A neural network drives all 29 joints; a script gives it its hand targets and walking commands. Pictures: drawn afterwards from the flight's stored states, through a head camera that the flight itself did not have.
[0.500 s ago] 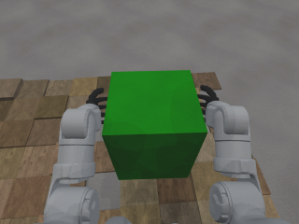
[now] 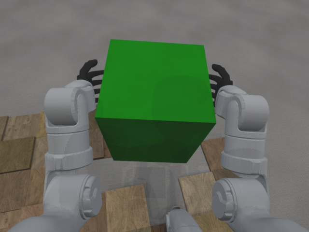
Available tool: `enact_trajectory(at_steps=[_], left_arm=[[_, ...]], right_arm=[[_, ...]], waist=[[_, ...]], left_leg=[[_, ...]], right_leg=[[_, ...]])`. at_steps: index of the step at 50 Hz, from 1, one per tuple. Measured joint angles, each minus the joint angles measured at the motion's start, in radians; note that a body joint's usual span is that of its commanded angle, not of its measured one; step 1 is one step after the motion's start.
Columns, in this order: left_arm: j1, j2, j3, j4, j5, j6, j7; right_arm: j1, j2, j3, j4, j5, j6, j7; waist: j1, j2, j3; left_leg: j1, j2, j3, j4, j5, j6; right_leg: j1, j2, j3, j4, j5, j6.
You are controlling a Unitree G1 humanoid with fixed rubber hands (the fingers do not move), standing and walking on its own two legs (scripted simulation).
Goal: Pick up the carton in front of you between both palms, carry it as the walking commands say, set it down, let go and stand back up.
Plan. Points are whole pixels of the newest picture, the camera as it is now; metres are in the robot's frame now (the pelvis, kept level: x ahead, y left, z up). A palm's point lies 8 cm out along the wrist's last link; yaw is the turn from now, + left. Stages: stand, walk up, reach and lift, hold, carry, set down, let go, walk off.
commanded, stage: carry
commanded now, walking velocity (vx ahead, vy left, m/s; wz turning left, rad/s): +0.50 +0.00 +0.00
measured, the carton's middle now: (153, 109) +0.40 -0.03 +0.08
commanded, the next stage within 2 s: none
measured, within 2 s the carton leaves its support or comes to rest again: neither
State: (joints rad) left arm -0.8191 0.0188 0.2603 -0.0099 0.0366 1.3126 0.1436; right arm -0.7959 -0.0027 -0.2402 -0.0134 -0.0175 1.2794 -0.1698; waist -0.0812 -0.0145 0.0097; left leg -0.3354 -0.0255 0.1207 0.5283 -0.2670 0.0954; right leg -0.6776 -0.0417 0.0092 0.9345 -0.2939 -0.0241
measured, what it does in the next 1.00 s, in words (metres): goes down: right foot 0.05 m lower, then left foot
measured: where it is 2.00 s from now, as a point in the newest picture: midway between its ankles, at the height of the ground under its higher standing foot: (150, 95)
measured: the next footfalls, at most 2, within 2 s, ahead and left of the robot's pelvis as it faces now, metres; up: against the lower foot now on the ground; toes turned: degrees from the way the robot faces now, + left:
right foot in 0.18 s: +0.32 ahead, -0.13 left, -0.05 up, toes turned -4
left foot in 0.68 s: +0.66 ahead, +0.00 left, -0.04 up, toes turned +4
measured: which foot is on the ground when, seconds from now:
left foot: down 0.00-0.20, up 0.22-0.66, down 0.68-1.00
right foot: up 0.00-0.16, down 0.18-0.72, up 0.74-1.00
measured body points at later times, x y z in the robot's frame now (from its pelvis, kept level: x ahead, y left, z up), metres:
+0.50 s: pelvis +0.32 -0.08 -0.05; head +0.38 -0.10 +0.40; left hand +0.70 +0.08 +0.05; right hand +0.72 -0.22 +0.05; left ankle +0.40 +0.07 -0.67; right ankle +0.28 -0.12 -0.78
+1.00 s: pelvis +0.63 -0.07 -0.03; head +0.67 -0.07 +0.41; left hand +1.04 +0.05 +0.12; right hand +1.01 -0.26 +0.13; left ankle +0.62 -0.01 -0.78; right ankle +0.71 -0.22 -0.71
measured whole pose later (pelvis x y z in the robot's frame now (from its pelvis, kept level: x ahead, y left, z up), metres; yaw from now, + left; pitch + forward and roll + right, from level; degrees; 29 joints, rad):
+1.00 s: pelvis +0.63 -0.07 -0.03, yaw -1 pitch +6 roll -1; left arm -0.82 0.00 0.27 0.04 0.07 1.33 0.13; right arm -0.82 -0.01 -0.26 0.06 -0.02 1.29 -0.17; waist -0.08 0.00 -0.03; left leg -0.28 -0.02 0.10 0.41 -0.35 0.10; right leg -0.71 -0.05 -0.02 0.95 -0.35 0.00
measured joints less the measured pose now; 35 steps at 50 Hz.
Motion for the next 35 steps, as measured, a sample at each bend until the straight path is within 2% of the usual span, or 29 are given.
enact_trajectory(at_steps=[5, 7, 9, 11, 12, 14, 17, 24, 27, 30, 34, 35], left_arm=[[-0.027, -0.003, 0.036, 0.029, 0.026, 0.029, -0.005], [-0.043, 0.003, 0.046, 0.072, 0.033, 0.035, -0.01], [-0.074, 0.008, 0.047, 0.138, 0.041, 0.034, -0.013], [-0.099, 0.006, 0.044, 0.2, 0.049, 0.018, -0.015], [-0.103, 0.003, 0.04, 0.227, 0.051, 0.01, -0.015], [-0.083, -0.002, 0.036, 0.26, 0.049, 0.008, -0.015], [-0.022, -0.011, 0.034, 0.255, 0.036, 0.009, -0.015], [0.092, -0.044, 0.033, 0.145, 0.028, -0.053, -0.015], [0.13, -0.057, 0.025, 0.102, 0.026, -0.09, -0.015], [0.154, -0.059, 0.007, 0.067, 0.019, -0.116, -0.015], [0.159, -0.044, -0.015, 0.024, 0.005, -0.12, -0.015], [0.154, -0.03, -0.017, 0.017, -0.003, -0.116, -0.015]], right_arm=[[-0.057, -0.007, -0.005, 0.084, 0.003, 0.01, 0.0], [-0.08, -0.017, 0.003, 0.137, 0.003, 0.015, 0.001], [-0.103, -0.038, 0.008, 0.191, 0.007, 0.023, 0.004], [-0.131, -0.066, 0.009, 0.247, 0.014, 0.02, 0.009], [-0.136, -0.073, 0.005, 0.271, 0.016, 0.019, 0.01], [-0.126, -0.069, -0.001, 0.301, 0.009, 0.028, 0.01], [-0.09, -0.045, -0.002, 0.303, -0.017, 0.042, 0.01], [0.001, 0.006, -0.004, 0.199, -0.044, -0.008, 0.01], [0.041, 0.02, -0.004, 0.148, -0.043, -0.041, 0.01], [0.077, 0.028, -0.001, 0.093, -0.04, -0.062, 0.011], [0.092, 0.03, 0.014, 0.038, -0.036, -0.067, 0.011], [0.09, 0.035, 0.019, 0.033, -0.039, -0.072, 0.011]], waist=[[-0.019, -0.009, -0.045], [-0.013, -0.013, -0.069], [0.008, -0.022, -0.089], [0.042, 0.013, -0.099], [0.058, 0.028, -0.094], [0.081, 0.03, -0.081], [0.095, 0.03, -0.05], [0.108, 0.018, 0.011], [0.115, 0.015, 0.013], [0.123, 0.018, 0.004], [0.123, 0.026, -0.007], [0.113, 0.007, -0.008]], left_leg=[[0.126, 0.0, -0.011, 0.017, -0.128, -0.04], [0.174, 0.001, -0.014, 0.065, -0.21, -0.058], [0.192, 0.006, -0.021, 0.206, -0.305, -0.07], [0.119, 0.03, -0.065, 0.465, -0.343, -0.067], [0.061, 0.028, -0.097, 0.598, -0.332, -0.067], [-0.06, 0.014, -0.118, 0.79, -0.286, -0.065], [-0.238, 0.027, -0.104, 0.89, -0.219, -0.066], [-0.502, 0.08, -0.064, 0.737, -0.125, -0.068], [-0.535, 0.075, -0.055, 0.636, -0.002, -0.061], [-0.488, 0.054, -0.035, 0.396, 0.15, -0.055], [-0.298, -0.002, 0.035, 0.022, 0.3, -0.014], [-0.246, -0.021, 0.039, -0.004, 0.202, 0.003]], right_leg=[[0.023, -0.009, -0.008, -0.313, 0.304, -0.011], [0.078, -0.004, -0.029, -0.42, 0.409, -0.028], [0.166, -0.004, -0.069, -0.492, 0.451, -0.035], [0.183, 0.023, -0.09, -0.393, 0.192, -0.049], [0.172, 0.038, -0.096, -0.333, 0.115, -0.06], [0.18, 0.045, -0.101, -0.293, 0.098, -0.078], [0.228, 0.056, -0.103, -0.308, 0.037, -0.085], [0.374, 0.068, -0.094, -0.427, -0.015, -0.09], [0.442, 0.075, -0.082, -0.454, -0.059, -0.083], [0.517, 0.085, -0.073, -0.471, -0.117, -0.077], [0.61, 0.101, -0.071, -0.401, -0.212, -0.061], [0.6, 0.089, -0.071, -0.314, -0.229, -0.05]])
